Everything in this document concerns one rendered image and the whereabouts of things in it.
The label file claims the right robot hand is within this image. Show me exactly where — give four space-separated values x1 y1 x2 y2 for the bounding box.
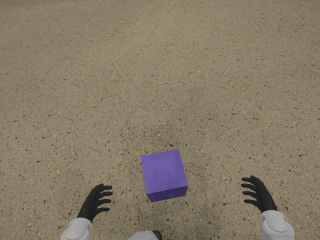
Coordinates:
241 175 278 213

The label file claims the robot left foot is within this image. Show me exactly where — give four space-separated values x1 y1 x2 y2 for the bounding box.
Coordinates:
152 230 162 240

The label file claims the robot left forearm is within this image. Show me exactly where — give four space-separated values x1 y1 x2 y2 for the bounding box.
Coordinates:
60 217 92 240

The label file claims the carton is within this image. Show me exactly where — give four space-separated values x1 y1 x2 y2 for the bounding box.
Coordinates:
141 149 188 203

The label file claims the left robot hand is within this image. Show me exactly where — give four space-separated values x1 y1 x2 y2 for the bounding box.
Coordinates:
77 183 113 223

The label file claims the robot right forearm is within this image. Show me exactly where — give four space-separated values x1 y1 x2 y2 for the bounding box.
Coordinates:
261 210 296 240

